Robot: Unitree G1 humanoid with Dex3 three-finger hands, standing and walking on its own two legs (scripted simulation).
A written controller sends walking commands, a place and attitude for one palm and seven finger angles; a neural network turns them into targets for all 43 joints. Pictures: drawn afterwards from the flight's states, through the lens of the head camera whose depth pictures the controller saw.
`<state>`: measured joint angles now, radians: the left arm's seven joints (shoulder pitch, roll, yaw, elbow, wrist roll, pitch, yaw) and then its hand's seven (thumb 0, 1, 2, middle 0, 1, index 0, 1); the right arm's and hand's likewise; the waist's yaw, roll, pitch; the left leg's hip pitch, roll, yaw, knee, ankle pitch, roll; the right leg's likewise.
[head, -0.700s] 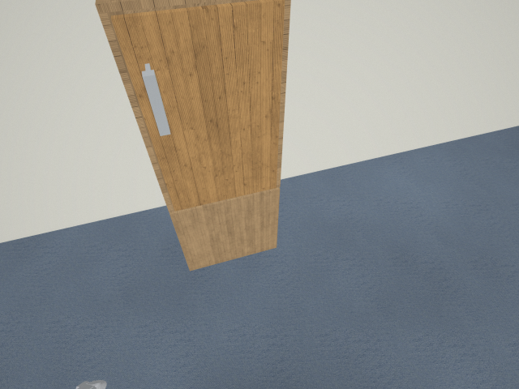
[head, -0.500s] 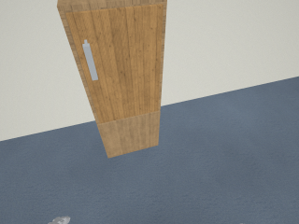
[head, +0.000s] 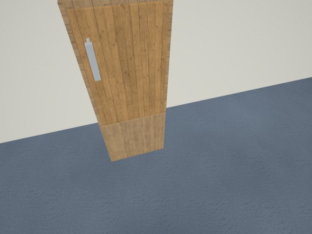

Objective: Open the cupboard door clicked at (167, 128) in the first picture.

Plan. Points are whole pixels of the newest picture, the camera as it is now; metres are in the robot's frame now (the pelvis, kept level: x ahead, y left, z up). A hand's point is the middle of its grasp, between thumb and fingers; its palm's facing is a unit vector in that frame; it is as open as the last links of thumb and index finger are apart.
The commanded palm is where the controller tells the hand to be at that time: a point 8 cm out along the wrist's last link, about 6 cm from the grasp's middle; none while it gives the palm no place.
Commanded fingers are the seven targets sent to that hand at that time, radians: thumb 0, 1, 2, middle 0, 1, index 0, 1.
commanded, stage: stand and wait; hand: left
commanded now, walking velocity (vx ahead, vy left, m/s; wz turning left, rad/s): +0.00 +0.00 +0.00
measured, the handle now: (92, 59) +0.69 +0.29 +0.08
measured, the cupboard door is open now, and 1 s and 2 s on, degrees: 0 0 0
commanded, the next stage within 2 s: look at it before walking up in 0.12 s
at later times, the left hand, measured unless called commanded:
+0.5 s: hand out of the picture +0.07 +0.24 -0.16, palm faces -0.01 -0.95 -0.32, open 7.4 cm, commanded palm none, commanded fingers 0.00 0.90 0.90 -0.20 -0.30 -0.20 -0.30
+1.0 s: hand out of the picture +0.06 +0.24 -0.16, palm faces +0.02 -0.95 -0.32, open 7.4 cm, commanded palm none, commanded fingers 0.00 0.90 0.90 -0.20 -0.30 -0.20 -0.30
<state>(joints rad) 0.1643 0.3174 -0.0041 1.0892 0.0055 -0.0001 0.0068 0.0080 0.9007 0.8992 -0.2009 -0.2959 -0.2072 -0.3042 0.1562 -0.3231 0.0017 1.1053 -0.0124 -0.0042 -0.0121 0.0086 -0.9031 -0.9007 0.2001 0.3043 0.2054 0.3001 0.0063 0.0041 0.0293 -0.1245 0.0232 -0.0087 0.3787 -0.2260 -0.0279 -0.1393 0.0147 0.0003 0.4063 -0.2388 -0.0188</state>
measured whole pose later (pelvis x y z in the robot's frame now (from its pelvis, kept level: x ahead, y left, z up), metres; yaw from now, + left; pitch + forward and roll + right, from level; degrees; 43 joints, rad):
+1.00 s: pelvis +0.00 +0.01 +0.00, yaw +1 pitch -1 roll +0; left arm 0.15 0.30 0.00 1.07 0.01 0.01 0.02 0.01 0.90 0.90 -0.20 -0.30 -0.21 -0.30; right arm 0.15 -0.30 0.00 1.09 -0.01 0.00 -0.01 0.01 -0.90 -0.90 0.20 0.30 0.20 0.30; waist 0.00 0.00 0.03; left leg -0.15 0.01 -0.03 0.40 -0.22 -0.02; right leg -0.16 0.00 -0.02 0.42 -0.24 -0.01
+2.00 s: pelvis +0.00 +0.02 -0.01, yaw +17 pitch +0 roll -2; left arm 0.44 0.11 0.03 1.12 0.03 -0.02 0.01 0.01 0.90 0.90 -0.20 -0.30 -0.21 -0.30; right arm 0.28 -0.17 -0.07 1.07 -0.03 0.01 0.00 0.01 -0.91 -0.90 0.20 0.30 0.20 0.30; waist 0.03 0.00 -0.02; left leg -0.35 0.08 0.08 0.71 -0.36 0.01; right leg -0.12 0.01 -0.07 0.41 -0.30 -0.02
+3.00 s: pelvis +0.16 +0.02 -0.01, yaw +15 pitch -1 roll -1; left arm 0.20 0.22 0.08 1.00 0.02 0.07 0.03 0.00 0.91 0.90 -0.20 -0.30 -0.20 -0.30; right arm 0.16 -0.14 -0.03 0.96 -0.03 0.02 -0.02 0.00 -0.91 -0.90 0.20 0.30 0.20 0.30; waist 0.03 -0.05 0.06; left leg -0.27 0.00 0.07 0.57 -0.28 0.05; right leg -0.45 -0.03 -0.03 0.88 -0.42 0.01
